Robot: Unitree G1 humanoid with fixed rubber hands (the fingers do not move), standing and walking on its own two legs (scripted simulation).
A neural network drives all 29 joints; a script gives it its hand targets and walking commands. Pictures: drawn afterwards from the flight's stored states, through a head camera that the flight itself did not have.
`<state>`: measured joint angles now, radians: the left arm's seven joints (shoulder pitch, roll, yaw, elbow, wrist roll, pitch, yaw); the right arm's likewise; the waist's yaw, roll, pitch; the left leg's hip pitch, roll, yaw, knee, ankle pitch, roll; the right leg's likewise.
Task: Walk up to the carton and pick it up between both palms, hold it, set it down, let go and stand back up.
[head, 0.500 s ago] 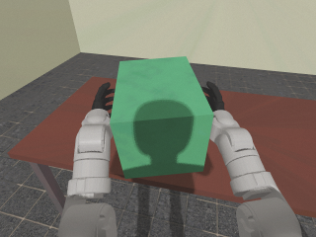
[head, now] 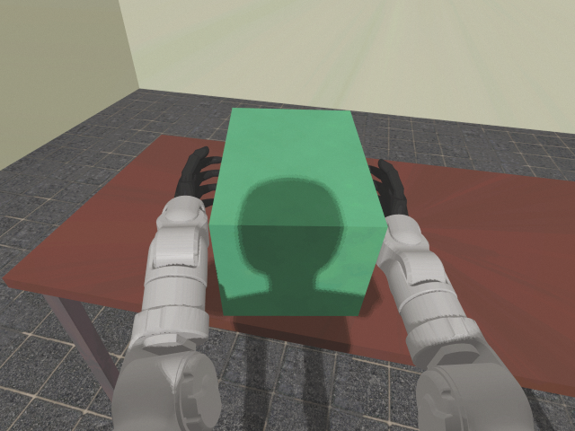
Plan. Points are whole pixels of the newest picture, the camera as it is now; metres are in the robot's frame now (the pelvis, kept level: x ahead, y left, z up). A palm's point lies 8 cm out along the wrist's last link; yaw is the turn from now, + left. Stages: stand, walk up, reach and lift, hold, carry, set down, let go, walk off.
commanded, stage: set down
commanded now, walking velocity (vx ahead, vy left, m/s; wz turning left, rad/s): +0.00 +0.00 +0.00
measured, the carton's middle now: (291, 205) +0.41 -0.01 +0.16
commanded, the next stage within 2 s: none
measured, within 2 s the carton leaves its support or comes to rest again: neither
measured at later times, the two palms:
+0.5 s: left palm (197, 211) +0.42 +0.13 +0.15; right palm (384, 219) +0.38 -0.15 +0.15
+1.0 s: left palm (202, 220) +0.43 +0.13 +0.12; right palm (380, 231) +0.39 -0.15 +0.12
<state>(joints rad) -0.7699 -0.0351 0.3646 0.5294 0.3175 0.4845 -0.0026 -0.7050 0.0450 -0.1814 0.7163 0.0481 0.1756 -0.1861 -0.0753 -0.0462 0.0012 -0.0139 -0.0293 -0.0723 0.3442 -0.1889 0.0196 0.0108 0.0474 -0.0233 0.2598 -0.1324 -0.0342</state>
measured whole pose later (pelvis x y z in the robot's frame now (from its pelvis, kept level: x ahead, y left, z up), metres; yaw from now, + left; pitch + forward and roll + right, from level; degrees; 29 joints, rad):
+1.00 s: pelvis +0.02 +0.00 +0.00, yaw +0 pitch +1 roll -1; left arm -0.81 0.02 0.31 0.90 0.21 0.20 0.06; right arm -0.68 0.10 -0.35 0.81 -0.12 0.03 -0.16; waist -0.05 -0.03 -0.08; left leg -0.18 -0.02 -0.05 0.38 -0.21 0.02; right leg -0.15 0.05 -0.04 0.28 -0.15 -0.03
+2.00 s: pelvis +0.03 +0.00 +0.00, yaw -1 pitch +8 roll -1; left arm -0.82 0.02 0.36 1.10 0.25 -0.02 0.04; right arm -0.64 0.16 -0.51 0.86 -0.31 -0.12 -0.13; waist -0.05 -0.02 -0.11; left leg -0.29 -0.01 -0.01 0.37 -0.21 0.02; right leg -0.27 0.04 -0.05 0.29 -0.16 -0.03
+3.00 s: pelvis +0.01 +0.00 -0.01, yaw -3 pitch +15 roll -2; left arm -1.04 0.23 0.07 1.30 -0.13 -0.02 0.07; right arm -0.90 -0.12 -0.11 1.11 0.18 -0.02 -0.20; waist -0.05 0.01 -0.21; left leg -0.54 0.02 0.03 0.52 -0.24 0.02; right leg -0.52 0.06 -0.03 0.40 -0.15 -0.04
